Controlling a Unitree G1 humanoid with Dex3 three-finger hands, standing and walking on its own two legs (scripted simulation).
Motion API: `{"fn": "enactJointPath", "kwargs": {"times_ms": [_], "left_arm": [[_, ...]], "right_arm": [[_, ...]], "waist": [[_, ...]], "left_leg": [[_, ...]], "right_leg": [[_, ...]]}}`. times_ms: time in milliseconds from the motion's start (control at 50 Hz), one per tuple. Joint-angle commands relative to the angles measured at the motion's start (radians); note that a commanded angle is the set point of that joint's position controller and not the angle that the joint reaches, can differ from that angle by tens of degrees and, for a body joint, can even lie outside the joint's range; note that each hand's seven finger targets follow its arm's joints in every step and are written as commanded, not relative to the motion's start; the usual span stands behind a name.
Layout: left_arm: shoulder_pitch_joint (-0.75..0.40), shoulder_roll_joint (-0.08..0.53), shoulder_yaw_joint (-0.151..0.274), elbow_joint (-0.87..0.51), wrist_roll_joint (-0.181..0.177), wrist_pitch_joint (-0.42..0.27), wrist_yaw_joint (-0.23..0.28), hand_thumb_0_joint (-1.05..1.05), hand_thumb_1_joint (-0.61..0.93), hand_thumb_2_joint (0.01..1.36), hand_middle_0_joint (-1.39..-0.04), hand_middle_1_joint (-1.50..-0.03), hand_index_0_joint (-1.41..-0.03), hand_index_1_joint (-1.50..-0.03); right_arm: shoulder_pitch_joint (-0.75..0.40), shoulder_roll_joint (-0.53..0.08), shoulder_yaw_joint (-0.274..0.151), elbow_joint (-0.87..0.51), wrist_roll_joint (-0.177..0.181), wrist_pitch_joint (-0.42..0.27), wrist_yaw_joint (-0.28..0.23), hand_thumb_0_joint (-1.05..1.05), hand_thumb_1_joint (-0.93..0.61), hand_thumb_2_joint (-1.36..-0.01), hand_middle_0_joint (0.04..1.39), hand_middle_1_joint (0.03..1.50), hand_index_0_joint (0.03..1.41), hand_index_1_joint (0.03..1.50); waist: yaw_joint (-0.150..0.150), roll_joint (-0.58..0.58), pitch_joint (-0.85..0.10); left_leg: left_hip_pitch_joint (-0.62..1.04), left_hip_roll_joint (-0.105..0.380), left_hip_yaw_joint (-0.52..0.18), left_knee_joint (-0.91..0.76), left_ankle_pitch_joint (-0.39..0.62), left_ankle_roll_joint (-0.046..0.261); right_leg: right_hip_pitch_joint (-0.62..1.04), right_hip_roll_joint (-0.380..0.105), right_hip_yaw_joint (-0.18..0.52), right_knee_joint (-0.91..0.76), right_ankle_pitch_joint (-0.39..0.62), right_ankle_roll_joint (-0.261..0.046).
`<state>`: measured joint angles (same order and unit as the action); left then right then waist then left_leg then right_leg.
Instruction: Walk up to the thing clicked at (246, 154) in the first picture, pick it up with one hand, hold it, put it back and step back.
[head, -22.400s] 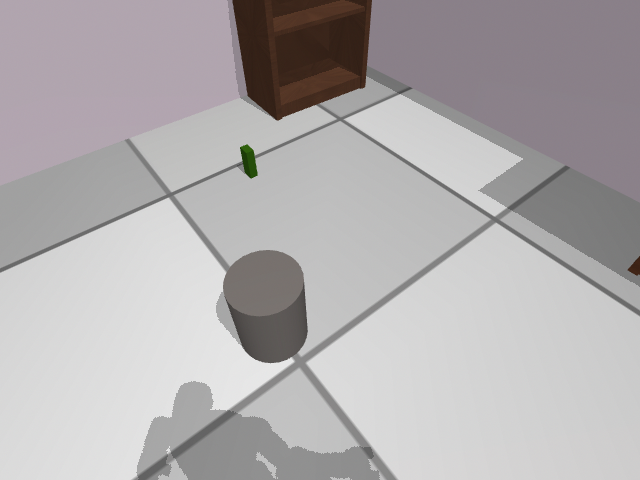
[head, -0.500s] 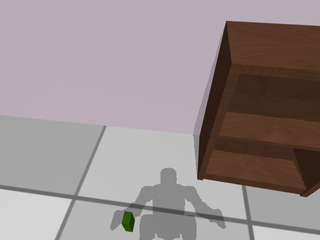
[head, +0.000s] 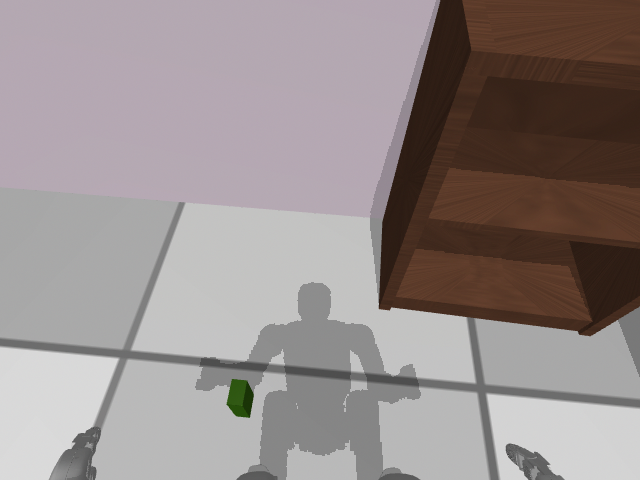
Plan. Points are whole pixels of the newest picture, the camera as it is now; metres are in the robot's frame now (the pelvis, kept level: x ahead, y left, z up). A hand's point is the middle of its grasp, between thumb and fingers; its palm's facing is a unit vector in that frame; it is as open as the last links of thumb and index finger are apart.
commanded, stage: go down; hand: left
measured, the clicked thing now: (241, 399) +0.37 +0.21 -0.66
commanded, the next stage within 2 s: none
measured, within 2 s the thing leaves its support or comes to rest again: neither
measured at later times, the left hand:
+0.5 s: hand out of the picture +0.14 +0.30 -0.18, palm faces +0.13 -0.95 -0.30, open 17.0 cm
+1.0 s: hand (102, 440) +0.23 +0.37 -0.27, palm faces +0.22 -0.96 -0.20, open 17.7 cm
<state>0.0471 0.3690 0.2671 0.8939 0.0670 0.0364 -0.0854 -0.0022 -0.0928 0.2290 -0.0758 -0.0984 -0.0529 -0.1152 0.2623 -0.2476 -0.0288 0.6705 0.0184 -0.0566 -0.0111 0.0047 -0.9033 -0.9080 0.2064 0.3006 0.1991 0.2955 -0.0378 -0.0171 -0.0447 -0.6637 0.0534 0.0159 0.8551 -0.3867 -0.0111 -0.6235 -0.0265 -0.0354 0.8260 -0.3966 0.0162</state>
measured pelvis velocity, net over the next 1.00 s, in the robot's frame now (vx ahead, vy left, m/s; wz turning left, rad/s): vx -0.06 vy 0.00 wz -0.03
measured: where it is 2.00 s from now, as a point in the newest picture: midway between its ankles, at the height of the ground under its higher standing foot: outside the picture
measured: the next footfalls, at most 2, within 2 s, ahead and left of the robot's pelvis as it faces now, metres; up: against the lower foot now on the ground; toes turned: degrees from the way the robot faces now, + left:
none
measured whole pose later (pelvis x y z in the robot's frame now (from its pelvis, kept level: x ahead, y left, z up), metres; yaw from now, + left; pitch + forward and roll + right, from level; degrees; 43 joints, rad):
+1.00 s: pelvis -0.06 +0.00 -0.21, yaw -2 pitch +31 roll -4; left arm -0.18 0.62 0.66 0.86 -0.14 -0.29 -0.49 -0.02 -0.59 0.07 -0.05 -0.07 -0.04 -0.07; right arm 0.12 -0.30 0.02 0.64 -0.02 -0.19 -0.06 0.01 -0.92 -0.90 0.21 0.30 0.20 0.29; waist -0.02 -0.03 -0.15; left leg -1.70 0.06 -0.07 1.79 -0.64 -0.02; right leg -1.63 -0.03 -0.07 1.75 -0.67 0.00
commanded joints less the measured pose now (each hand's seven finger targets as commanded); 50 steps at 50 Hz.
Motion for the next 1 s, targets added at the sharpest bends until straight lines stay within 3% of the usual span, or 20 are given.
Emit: {"fn": "enactJointPath", "kwargs": {"times_ms": [0, 60, 220, 260, 280, 340, 380, 420, 480, 520, 560, 620, 640, 740, 780, 820, 860, 880, 920, 980], "left_arm": [[0.048, 0.212, 0.072, -0.263, -0.016, -0.025, -0.009, 0.000, -0.512, 0.135, -0.075, -0.128, -0.059, -0.145], [0.067, 0.190, 0.055, -0.374, -0.026, -0.008, -0.013, 0.000, -0.546, 0.118, -0.084, -0.105, -0.061, -0.129], [0.206, 0.214, 0.102, -0.517, -0.043, 0.076, -0.013, 0.000, -0.497, 0.128, -0.070, -0.086, -0.055, -0.104], [0.222, 0.225, 0.123, -0.537, -0.048, 0.086, -0.015, 0.000, -0.514, 0.133, -0.079, -0.105, -0.063, -0.122], [0.232, 0.208, 0.110, -0.541, -0.051, 0.088, -0.022, 0.000, -0.498, 0.137, -0.075, -0.105, -0.061, -0.121], [0.241, 0.219, 0.143, -0.542, -0.064, 0.080, -0.036, 0.000, -0.496, 0.139, -0.071, -0.106, -0.058, -0.121], [0.242, 0.241, 0.165, -0.541, -0.070, 0.060, -0.050, 0.000, -0.496, 0.135, -0.072, -0.109, -0.062, -0.122], [0.201, 0.241, 0.159, -0.539, -0.075, 0.033, -0.070, 0.000, -0.495, 0.140, -0.070, -0.114, -0.062, -0.125], [0.106, 0.270, 0.200, -0.479, -0.098, -0.038, -0.102, 0.000, -0.519, 0.127, -0.064, -0.112, -0.063, -0.116], [0.037, 0.311, 0.238, -0.446, -0.111, -0.103, -0.125, 0.000, -0.562, 0.124, -0.060, -0.114, -0.061, -0.117], [-0.013, 0.365, 0.288, -0.446, -0.134, -0.170, -0.151, 0.000, -0.611, 0.110, -0.069, -0.123, -0.073, -0.123], [-0.038, 0.380, 0.309, -0.370, -0.158, -0.233, -0.207, 0.000, -0.611, 0.083, -0.060, -0.089, -0.061, -0.090], [-0.041, 0.421, 0.346, -0.355, -0.166, -0.246, -0.219, 0.000, -0.611, 0.066, -0.065, -0.071, -0.061, -0.077], [-0.119, 0.469, 0.389, -0.286, -0.194, -0.296, -0.299, 0.000, -0.611, 0.065, -0.044, -0.069, -0.044, -0.071], [-0.143, 0.520, 0.436, -0.259, -0.205, -0.313, -0.322, 0.000, -0.611, 0.053, -0.043, -0.054, -0.041, -0.058], [-0.166, 0.541, 0.464, -0.223, -0.218, -0.336, -0.347, 0.000, -0.611, 0.045, -0.039, -0.055, -0.040, -0.056], [-0.242, 0.563, 0.470, -0.234, -0.224, -0.360, -0.373, 0.000, -0.611, 0.055, -0.031, -0.056, -0.035, -0.056], [-0.261, 0.599, 0.500, -0.211, -0.230, -0.369, -0.380, 0.000, -0.611, 0.067, -0.028, -0.061, -0.032, -0.061], [-0.280, 0.600, 0.503, -0.173, -0.241, -0.382, -0.402, 0.000, -0.611, 0.075, -0.026, -0.066, -0.030, -0.065], [-0.343, 0.652, 0.526, -0.166, -0.246, -0.401, -0.436, 0.000, -0.611, 0.072, -0.026, -0.068, -0.032, -0.065]], "right_arm": [[-0.017, -0.162, -0.065, -0.168, -0.001, -0.062, -0.018, 0.000, -0.860, -0.894, 0.200, 0.300, 0.200, 0.300], [-0.027, -0.167, -0.071, -0.193, -0.003, -0.079, -0.030, 0.000, -0.853, -0.893, 0.200, 0.300, 0.200, 0.300], [-0.032, -0.153, -0.054, -0.223, -0.007, -0.112, -0.058, 0.000, -0.854, -0.892, 0.200, 0.300, 0.200, 0.300], [-0.031, -0.152, -0.051, -0.224, -0.010, -0.121, -0.066, 0.000, -0.848, -0.890, 0.200, 0.300, 0.200, 0.300], [-0.034, -0.150, -0.050, -0.224, -0.014, -0.125, -0.067, 0.000, -0.849, -0.891, 0.200, 0.300, 0.200, 0.300], [-0.036, -0.146, -0.047, -0.234, -0.017, -0.142, -0.071, 0.000, -0.860, -0.893, 0.200, 0.300, 0.200, 0.300], [-0.044, -0.141, -0.044, -0.239, -0.022, -0.152, -0.070, 0.000, -0.872, -0.896, 0.200, 0.300, 0.200, 0.300], [-0.047, -0.147, -0.047, -0.241, -0.023, -0.160, -0.069, 0.000, -0.875, -0.896, 0.200, 0.300, 0.200, 0.300], [-0.052, -0.159, -0.046, -0.225, -0.025, -0.176, -0.064, 0.000, -0.901, -0.900, 0.200, 0.300, 0.200, 0.300], [-0.061, -0.164, -0.048, -0.225, -0.027, -0.184, -0.065, 0.000, -0.914, -0.902, 0.200, 0.300, 0.200, 0.300], [-0.071, -0.176, -0.042, -0.219, -0.026, -0.192, -0.063, 0.000, -0.910, -0.899, 0.200, 0.300, 0.200, 0.300], [-0.074, -0.201, -0.043, -0.211, -0.025, -0.191, -0.062, 0.000, -0.915, -0.900, 0.200, 0.299, 0.200, 0.299], [-0.071, -0.210, -0.045, -0.205, -0.024, -0.190, -0.063, 0.000, -0.908, -0.899, 0.200, 0.299, 0.200, 0.299], [-0.079, -0.226, -0.045, -0.174, -0.029, -0.178, -0.058, 0.000, -0.912, -0.898, 0.200, 0.299, 0.200, 0.299], [-0.074, -0.242, -0.044, -0.163, -0.027, -0.177, -0.057, 0.000, -0.915, -0.900, 0.200, 0.299, 0.200, 0.299], [-0.085, -0.242, -0.038, -0.151, -0.031, -0.174, -0.056, 0.000, -0.919, -0.902, 0.200, 0.299, 0.200, 0.299], [-0.086, -0.252, -0.042, -0.135, -0.035, -0.174, -0.058, 0.000, -0.918, -0.903, 0.200, 0.299, 0.200, 0.299], [-0.091, -0.249, -0.036, -0.134, -0.035, -0.172, -0.061, 0.000, -0.914, -0.903, 0.200, 0.300, 0.200, 0.300], [-0.081, -0.250, -0.034, -0.120, -0.036, -0.173, -0.064, 0.000, -0.915, -0.903, 0.200, 0.300, 0.200, 0.300], [-0.083, -0.264, -0.030, -0.113, -0.039, -0.174, -0.067, 0.000, -0.914, -0.903, 0.200, 0.300, 0.200, 0.300]], "waist": [[0.022, 0.095, -0.259], [0.009, 0.096, -0.280], [0.006, 0.110, -0.282], [0.011, 0.113, -0.305], [0.004, 0.117, -0.298], [0.010, 0.102, -0.301], [0.018, 0.109, -0.303], [0.004, 0.106, -0.303], [0.002, 0.120, -0.318], [0.000, 0.088, -0.338], [0.029, 0.130, -0.386], [0.034, 0.155, -0.467], [0.054, 0.151, -0.507], [0.065, 0.161, -0.556], [0.070, 0.145, -0.612], [0.073, 0.137, -0.608], [0.060, 0.163, -0.606], [0.062, 0.145, -0.590], [0.057, 0.116, -0.603], [0.060, 0.158, -0.602]], "left_leg": [[0.067, -0.031, -0.015, -0.018, 0.178, 0.016], [0.049, -0.023, -0.024, 0.013, 0.155, 0.014], [-0.026, -0.019, -0.036, 0.081, 0.098, 0.015], [-0.035, -0.019, -0.034, 0.108, 0.142, 0.016], [-0.045, -0.019, -0.035, 0.125, 0.163, 0.015], [-0.090, -0.021, -0.036, 0.162, 0.155, 0.020], [-0.138, -0.026, -0.036, 0.194, 0.133, 0.021], [-0.167, -0.025, -0.036, 0.220, 0.111, 0.023], [-0.234, -0.020, -0.050, 0.292, 0.099, 0.023], [-0.325, -0.027, -0.045, 0.355, 0.028, 0.030], [-0.359, -0.028, -0.054, 0.385, -0.011, 0.026], [-0.372, -0.022, -0.078, 0.442, 0.022, 0.017], [-0.366, -0.021, -0.076, 0.461, 0.047, 0.019], [-0.462, -0.021, -0.083, 0.547, -0.003, 0.019], [-0.471, -0.021, -0.092, 0.583, 0.043, 0.021], [-0.513, -0.020, -0.091, 0.618, 0.029, 0.023], [-0.549, -0.020, -0.094, 0.645, -0.020, 0.023], [-0.594, -0.020, -0.092, 0.658, -0.067, 0.025], [-0.644, -0.021, -0.083, 0.691, -0.087, 0.028], [-0.670, -0.016, -0.089, 0.708, -0.153, 0.024]], "right_leg": [[0.002, 0.031, -0.008, 0.008, 0.153, -0.038], [-0.054, 0.033, -0.010, 0.043, 0.126, -0.037], [-0.123, 0.031, -0.011, 0.101, 0.080, -0.032], [-0.129, 0.029, -0.010, 0.124, 0.111, -0.034], [-0.147, 0.029, -0.012, 0.139, 0.124, -0.034], [-0.181, 0.027, -0.012, 0.168, 0.115, -0.033], [-0.206, 0.025, -0.010, 0.198, 0.099, -0.033], [-0.252, 0.025, -0.007, 0.229, 0.082, -0.035], [-0.369, 0.024, -0.007, 0.320, 0.053, -0.037], [-0.421, 0.024, 0.001, 0.363, 0.008, -0.033], [-0.471, 0.018, 0.010, 0.417, -0.031, -0.037], [-0.559, 0.018, 0.002, 0.508, -0.021, -0.043], [-0.564, 0.021, 0.002, 0.520, -0.007, -0.045], [-0.651, 0.020, 0.013, 0.587, -0.054, -0.046], [-0.668, 0.025, 0.001, 0.632, -0.020, -0.049], [-0.703, 0.026, -0.001, 0.663, -0.035, -0.049], [-0.765, 0.026, 0.000, 0.692, -0.073, -0.051], [-0.764, 0.026, 0.006, 0.692, -0.109, -0.047], [-0.758, 0.026, 0.022, 0.696, -0.129, -0.044], [-0.828, 0.029, 0.017, 0.733, -0.180, -0.047]]}}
